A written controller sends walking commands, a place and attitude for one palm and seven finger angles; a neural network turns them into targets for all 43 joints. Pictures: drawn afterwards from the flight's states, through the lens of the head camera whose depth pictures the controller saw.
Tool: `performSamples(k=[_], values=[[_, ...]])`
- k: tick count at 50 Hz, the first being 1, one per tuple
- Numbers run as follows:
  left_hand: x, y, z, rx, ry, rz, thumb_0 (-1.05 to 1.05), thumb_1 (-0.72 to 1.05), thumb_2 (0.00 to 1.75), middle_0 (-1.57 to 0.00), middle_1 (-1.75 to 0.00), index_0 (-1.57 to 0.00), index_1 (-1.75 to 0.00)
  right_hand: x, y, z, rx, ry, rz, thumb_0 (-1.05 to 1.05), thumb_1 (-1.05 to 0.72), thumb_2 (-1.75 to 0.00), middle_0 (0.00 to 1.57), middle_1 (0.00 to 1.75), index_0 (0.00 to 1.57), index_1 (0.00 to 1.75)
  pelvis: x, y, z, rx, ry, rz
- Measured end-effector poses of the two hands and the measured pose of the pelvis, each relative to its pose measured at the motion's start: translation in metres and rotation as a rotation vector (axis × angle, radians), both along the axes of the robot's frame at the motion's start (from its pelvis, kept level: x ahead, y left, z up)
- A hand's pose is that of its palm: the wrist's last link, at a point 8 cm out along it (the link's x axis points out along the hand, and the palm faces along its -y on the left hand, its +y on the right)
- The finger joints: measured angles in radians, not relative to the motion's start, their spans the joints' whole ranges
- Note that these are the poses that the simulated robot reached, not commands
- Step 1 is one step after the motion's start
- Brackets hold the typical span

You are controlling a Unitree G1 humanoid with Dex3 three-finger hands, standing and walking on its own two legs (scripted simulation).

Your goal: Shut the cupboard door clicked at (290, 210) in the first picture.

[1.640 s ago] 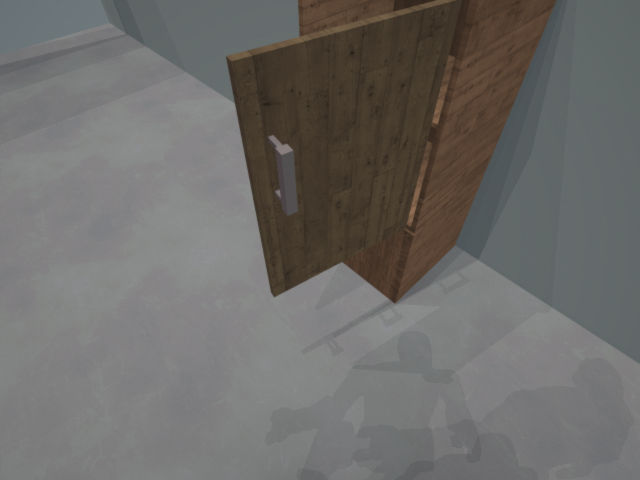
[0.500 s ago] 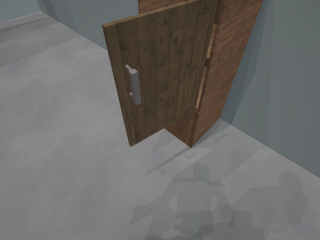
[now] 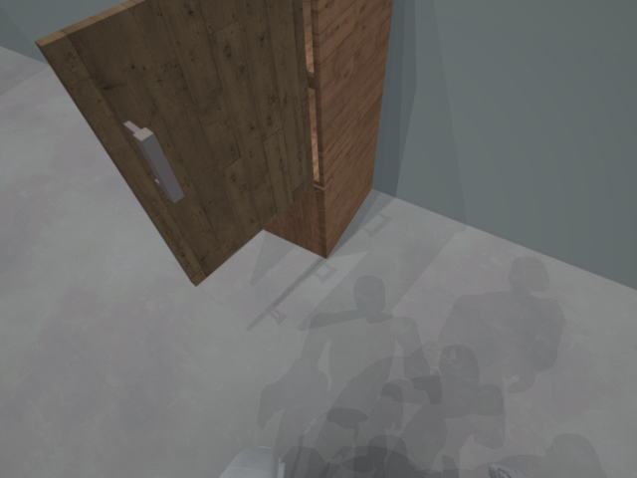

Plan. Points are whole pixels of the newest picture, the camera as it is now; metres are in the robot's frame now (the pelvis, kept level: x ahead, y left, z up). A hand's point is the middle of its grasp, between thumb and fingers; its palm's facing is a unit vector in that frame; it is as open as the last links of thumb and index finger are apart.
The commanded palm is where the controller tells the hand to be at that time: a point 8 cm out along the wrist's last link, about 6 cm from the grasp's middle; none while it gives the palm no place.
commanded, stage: walk to a spot facing it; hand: left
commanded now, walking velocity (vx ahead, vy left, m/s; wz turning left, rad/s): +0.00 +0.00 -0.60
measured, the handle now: (153, 162) +0.53 +0.31 +0.04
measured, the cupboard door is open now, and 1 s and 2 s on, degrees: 78 78 78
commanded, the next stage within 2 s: none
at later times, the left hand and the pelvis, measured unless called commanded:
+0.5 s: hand (184, 448) +0.16 +0.22 -0.17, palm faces -0.25 -0.93 -0.26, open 7.4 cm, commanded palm none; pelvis +0.00 +0.03 -0.01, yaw -17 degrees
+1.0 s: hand (273, 411) +0.22 +0.10 -0.17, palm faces -0.59 -0.78 -0.22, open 7.4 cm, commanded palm none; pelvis +0.00 +0.01 -0.02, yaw -36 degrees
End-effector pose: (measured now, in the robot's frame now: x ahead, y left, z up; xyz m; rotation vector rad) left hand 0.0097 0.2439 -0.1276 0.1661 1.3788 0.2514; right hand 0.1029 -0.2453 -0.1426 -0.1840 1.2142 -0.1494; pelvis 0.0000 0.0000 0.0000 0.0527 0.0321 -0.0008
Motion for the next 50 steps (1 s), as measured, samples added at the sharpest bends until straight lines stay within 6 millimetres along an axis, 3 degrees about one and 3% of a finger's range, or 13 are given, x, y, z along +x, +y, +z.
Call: performSamples(k=[7, 11, 14, 19, 24, 27, 32, 40, 45, 50], values=[[0.018, 0.02, -0.005, -0.009, -0.019, -0.068, 0.0, 0.9, 0.9, -0.21, -0.3, -0.21, -0.3, 0.011, 0.01, 0.014, -0.021, -0.086, -0.043, 0.0, -0.91, -0.89, 0.2, 0.3, 0.2, 0.3, -0.003, 0.016, 0.0, -0.014, 0.012, -0.08], [0.036, 0.04, -0.016, -0.016, -0.032, -0.118, 0.0, 0.9, 0.9, -0.21, -0.3, -0.21, -0.3, 0.005, 0.019, 0.019, -0.05, -0.137, -0.078, 0.0, -0.91, -0.89, 0.2, 0.3, 0.2, 0.3, -0.004, 0.032, -0.007, -0.037, 0.023, -0.126], [0.058, 0.053, -0.022, -0.026, -0.061, -0.158, 0.0, 0.9, 0.9, -0.2, -0.3, -0.2, -0.3, -0.014, 0.023, 0.017, -0.086, -0.125, -0.087, 0.0, -0.91, -0.89, 0.21, 0.3, 0.2, 0.3, -0.005, 0.041, -0.012, -0.062, 0.015, -0.141], [0.102, 0.056, -0.012, -0.026, -0.131, -0.238, 0.01, 0.9, 0.9, -0.2, -0.3, -0.2, -0.3, -0.058, 0.026, 0.02, -0.092, -0.028, -0.126, 0.0, -0.91, -0.89, 0.21, 0.3, 0.2, 0.3, -0.004, 0.041, -0.005, -0.088, 0.004, -0.2], [0.146, 0.034, -0.008, -0.023, -0.171, -0.371, 0.0, 0.91, 0.9, -0.2, -0.3, -0.2, -0.3, -0.106, 0.015, 0.01, -0.072, 0.021, -0.246, 0.0, -0.9, -0.89, 0.21, 0.3, 0.2, 0.3, -0.003, 0.032, -0.009, -0.103, -0.009, -0.283], [0.168, 0.015, -0.014, -0.005, -0.216, -0.451, 0.0, 0.9, 0.9, -0.2, -0.3, -0.2, -0.3, -0.134, 0.002, -0.008, -0.061, 0.048, -0.324, 0.0, -0.9, -0.89, 0.21, 0.3, 0.2, 0.3, -0.003, 0.021, -0.025, -0.067, -0.009, -0.326], [0.177, -0.009, -0.016, -0.006, -0.189, -0.537, 0.0, 0.9, 0.9, -0.2, -0.3, -0.2, -0.3, -0.161, -0.007, -0.006, -0.081, 0.074, -0.433, 0.01, -0.91, -0.89, 0.2, 0.3, 0.2, 0.3, -0.008, 0.025, -0.023, -0.062, -0.019, -0.4], [0.2, -0.036, -0.03, -0.094, -0.146, -0.651, 0.0, 0.9, 0.9, -0.2, -0.3, -0.2, -0.3, -0.191, 0.021, 0.004, -0.111, 0.039, -0.527, 0.0, -0.91, -0.89, 0.2, 0.3, 0.2, 0.3, 0.0, 0.038, -0.023, -0.067, 0.002, -0.51], [0.219, -0.063, -0.016, -0.125, -0.181, -0.695, 0.01, 0.9, 0.9, -0.2, -0.3, -0.2, -0.3, -0.22, 0.043, 0.01, -0.056, 0.12, -0.57, 0.0, -0.91, -0.89, 0.21, 0.3, 0.2, 0.3, 0.0, 0.028, -0.011, -0.082, 0.014, -0.562], [0.231, -0.099, -0.01, -0.116, -0.226, -0.788, 0.0, 0.9, 0.9, -0.2, -0.3, -0.2, -0.3, -0.247, 0.043, -0.005, -0.003, 0.127, -0.662, 0.0, -0.9, -0.89, 0.21, 0.3, 0.2, 0.3, -0.003, 0.009, -0.017, -0.074, 0.016, -0.631]])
